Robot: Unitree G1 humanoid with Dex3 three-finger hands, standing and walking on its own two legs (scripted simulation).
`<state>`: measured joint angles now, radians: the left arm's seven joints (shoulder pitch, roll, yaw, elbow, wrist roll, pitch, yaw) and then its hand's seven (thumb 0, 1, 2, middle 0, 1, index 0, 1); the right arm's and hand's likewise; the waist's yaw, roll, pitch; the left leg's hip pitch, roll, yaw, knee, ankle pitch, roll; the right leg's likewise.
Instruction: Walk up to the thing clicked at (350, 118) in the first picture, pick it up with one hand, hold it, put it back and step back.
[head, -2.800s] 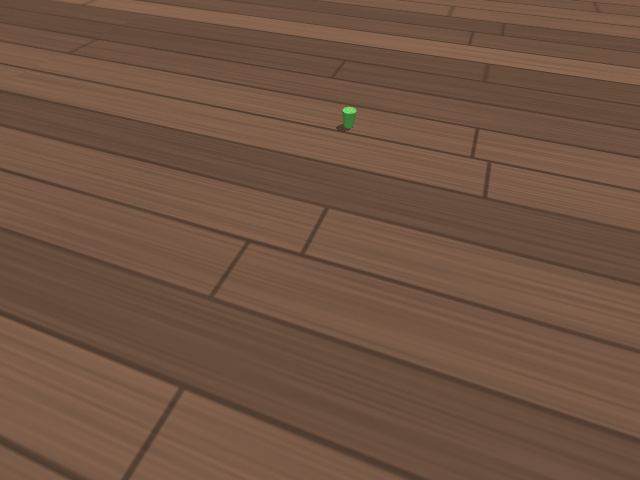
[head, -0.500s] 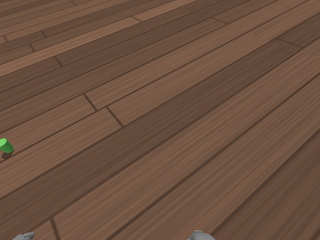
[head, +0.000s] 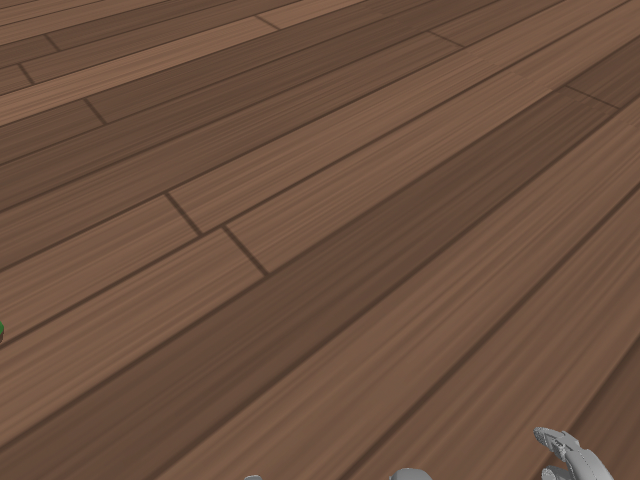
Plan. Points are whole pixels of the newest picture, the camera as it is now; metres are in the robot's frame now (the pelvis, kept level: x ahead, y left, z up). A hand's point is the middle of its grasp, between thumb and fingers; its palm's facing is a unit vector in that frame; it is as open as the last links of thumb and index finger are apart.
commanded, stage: walk up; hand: left
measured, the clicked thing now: out of the picture +0.69 +1.11 -0.69
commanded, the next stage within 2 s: none
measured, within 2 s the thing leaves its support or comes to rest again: neither
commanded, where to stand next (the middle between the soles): +0.24 +1.14 m, yaw -32 degrees
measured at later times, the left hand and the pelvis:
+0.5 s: hand out of the picture +0.22 +0.51 -0.09, palm faces -0.14 -0.75 -0.64, open 7.4 cm; pelvis +0.10 +0.19 +0.00, yaw -8 degrees
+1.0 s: hand out of the picture +0.30 +0.67 -0.10, palm faces -0.24 -0.77 -0.59, open 7.4 cm; pelvis +0.15 +0.40 +0.00, yaw -14 degrees
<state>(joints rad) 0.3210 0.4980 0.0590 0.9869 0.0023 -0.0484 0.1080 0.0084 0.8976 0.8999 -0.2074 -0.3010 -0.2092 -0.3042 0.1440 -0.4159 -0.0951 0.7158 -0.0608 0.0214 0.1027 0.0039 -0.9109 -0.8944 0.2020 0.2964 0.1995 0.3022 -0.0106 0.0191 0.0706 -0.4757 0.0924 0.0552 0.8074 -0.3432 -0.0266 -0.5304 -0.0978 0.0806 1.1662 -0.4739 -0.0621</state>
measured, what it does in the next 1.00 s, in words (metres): steps to the left: right foot, then left foot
